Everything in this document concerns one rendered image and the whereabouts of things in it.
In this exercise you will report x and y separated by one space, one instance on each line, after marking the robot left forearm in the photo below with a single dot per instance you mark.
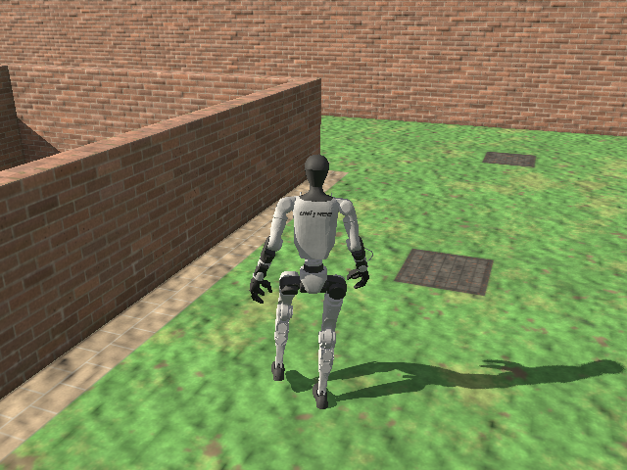
264 262

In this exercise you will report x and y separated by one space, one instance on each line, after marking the right robot upper arm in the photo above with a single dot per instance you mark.
346 208

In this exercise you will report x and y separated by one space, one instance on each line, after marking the left robot foot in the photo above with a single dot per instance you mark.
278 373

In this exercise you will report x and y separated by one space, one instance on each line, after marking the robot right shin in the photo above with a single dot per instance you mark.
325 362

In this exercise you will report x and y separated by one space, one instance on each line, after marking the left robot upper arm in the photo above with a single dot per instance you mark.
284 206

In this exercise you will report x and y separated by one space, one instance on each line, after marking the robot right hand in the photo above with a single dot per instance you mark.
354 274

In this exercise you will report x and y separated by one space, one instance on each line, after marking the robot left hand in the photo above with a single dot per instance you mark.
255 289

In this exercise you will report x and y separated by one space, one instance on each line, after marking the robot right forearm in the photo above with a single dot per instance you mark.
360 259

